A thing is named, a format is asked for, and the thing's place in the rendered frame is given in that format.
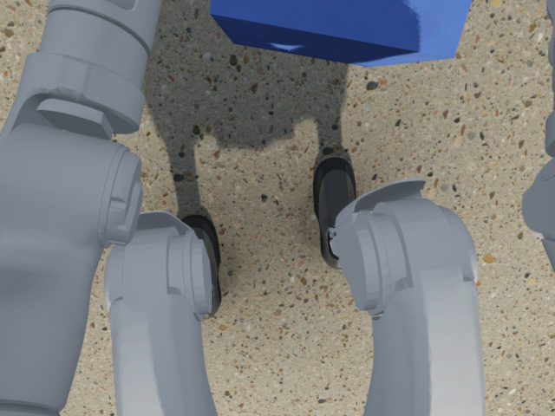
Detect carton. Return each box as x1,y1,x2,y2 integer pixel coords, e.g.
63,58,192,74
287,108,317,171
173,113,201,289
210,0,472,67

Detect robot right upper arm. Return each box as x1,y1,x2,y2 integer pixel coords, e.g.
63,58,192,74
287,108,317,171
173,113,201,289
522,157,555,273

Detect right robot thigh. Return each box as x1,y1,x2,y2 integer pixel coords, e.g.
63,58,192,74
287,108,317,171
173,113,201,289
344,198,486,416

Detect robot left upper arm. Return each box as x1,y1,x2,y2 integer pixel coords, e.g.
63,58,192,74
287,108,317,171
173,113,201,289
0,122,144,416

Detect robot left forearm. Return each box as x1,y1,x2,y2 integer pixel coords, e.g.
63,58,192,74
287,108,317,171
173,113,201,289
0,0,162,150

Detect left robot shin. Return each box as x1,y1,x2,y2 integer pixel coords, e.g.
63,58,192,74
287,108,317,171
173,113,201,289
104,211,206,315

